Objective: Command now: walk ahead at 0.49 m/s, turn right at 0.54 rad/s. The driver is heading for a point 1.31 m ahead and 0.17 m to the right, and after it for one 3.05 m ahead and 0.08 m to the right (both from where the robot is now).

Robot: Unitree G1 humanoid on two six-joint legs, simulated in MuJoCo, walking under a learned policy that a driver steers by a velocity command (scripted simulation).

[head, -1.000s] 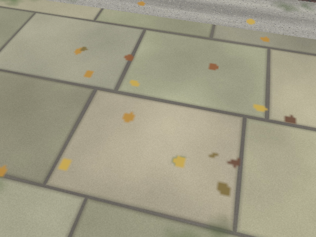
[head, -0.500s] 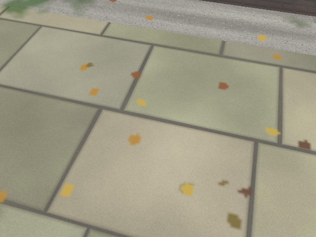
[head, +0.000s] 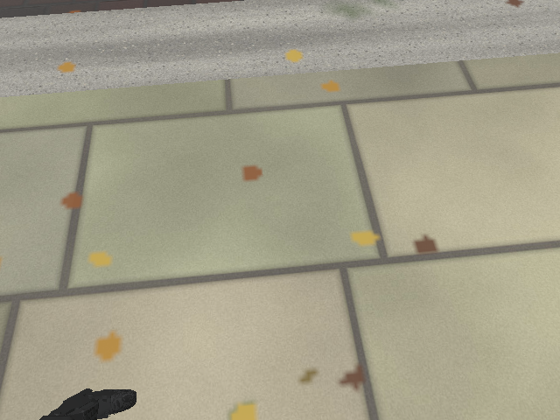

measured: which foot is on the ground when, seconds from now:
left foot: up 0.00-0.48, down 0.50-1.00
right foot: down 0.00-0.52, up 0.54-0.96, down 0.98-1.00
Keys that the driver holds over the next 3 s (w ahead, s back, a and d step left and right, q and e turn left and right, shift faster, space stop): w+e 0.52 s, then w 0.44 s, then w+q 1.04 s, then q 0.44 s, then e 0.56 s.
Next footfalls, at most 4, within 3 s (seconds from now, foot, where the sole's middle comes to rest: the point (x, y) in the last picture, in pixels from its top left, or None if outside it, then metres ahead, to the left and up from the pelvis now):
0.50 left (256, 401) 0.48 0.07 -0.75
0.98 right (395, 333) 0.63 -0.27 -0.75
1.54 left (323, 221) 0.98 -0.13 -0.75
2.00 right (379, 149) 1.25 -0.34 -0.75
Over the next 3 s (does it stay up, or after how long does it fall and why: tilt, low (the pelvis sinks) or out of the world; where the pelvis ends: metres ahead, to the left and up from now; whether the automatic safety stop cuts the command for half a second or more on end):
stays up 1.25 -0.22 0.02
